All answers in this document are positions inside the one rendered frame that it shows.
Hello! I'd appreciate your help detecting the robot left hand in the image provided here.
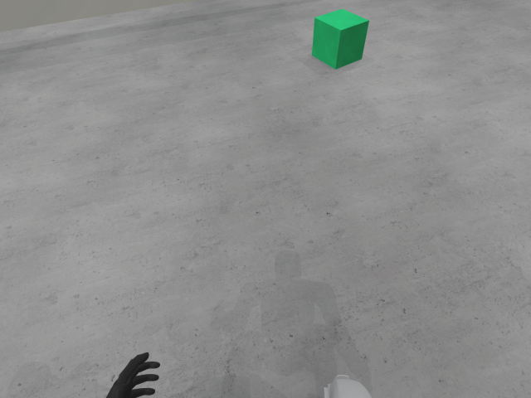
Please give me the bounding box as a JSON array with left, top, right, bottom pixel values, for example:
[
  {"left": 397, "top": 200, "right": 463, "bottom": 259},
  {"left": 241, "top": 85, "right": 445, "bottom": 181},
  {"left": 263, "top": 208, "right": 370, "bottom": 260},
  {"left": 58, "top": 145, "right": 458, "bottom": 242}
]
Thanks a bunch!
[{"left": 106, "top": 352, "right": 160, "bottom": 398}]

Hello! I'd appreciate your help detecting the robot right thigh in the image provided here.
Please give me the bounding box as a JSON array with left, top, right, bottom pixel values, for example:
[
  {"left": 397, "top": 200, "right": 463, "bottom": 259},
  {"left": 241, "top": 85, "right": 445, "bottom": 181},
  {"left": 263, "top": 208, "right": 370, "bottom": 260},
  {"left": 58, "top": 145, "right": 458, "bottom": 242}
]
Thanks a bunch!
[{"left": 324, "top": 379, "right": 372, "bottom": 398}]

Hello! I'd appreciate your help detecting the carton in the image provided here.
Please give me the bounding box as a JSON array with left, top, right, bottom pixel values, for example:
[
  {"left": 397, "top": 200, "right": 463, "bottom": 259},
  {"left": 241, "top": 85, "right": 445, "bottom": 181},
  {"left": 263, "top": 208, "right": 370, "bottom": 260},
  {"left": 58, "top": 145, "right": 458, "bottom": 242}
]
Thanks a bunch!
[{"left": 312, "top": 9, "right": 369, "bottom": 70}]

